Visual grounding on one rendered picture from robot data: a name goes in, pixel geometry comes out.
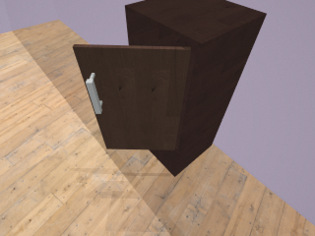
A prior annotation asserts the cupboard door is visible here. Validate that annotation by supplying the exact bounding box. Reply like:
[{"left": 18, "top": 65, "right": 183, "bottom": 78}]
[{"left": 73, "top": 44, "right": 191, "bottom": 150}]

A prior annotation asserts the handle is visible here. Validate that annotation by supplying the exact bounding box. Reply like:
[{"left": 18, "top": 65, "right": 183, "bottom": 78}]
[{"left": 86, "top": 73, "right": 102, "bottom": 114}]

